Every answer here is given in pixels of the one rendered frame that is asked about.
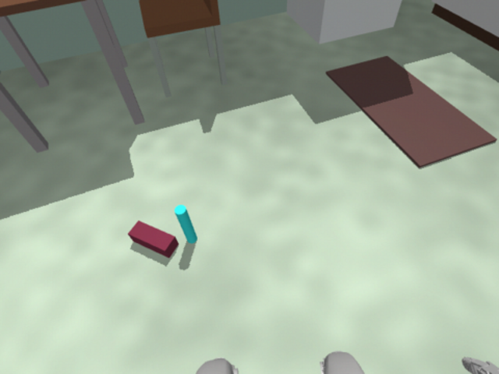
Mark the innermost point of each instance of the right robot hand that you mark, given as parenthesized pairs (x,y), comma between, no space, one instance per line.
(476,366)

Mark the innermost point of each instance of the table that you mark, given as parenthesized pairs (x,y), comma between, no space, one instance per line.
(106,37)

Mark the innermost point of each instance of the chair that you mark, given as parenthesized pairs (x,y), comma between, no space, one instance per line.
(161,17)

